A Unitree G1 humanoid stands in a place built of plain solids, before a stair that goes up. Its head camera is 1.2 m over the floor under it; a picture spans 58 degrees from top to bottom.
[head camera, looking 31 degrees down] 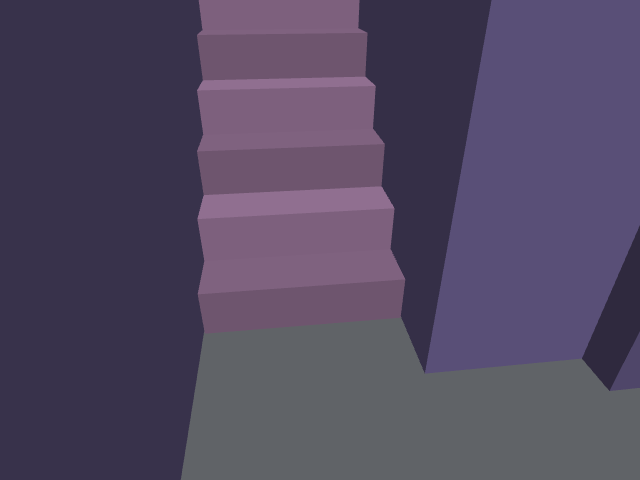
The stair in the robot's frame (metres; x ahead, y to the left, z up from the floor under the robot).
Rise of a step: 0.20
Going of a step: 0.23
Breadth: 0.80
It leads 7 degrees to the left of straight ahead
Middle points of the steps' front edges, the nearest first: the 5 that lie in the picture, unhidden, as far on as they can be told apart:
1.32 0.06 0.20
1.55 0.09 0.39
1.77 0.11 0.59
2.00 0.14 0.79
2.22 0.17 0.99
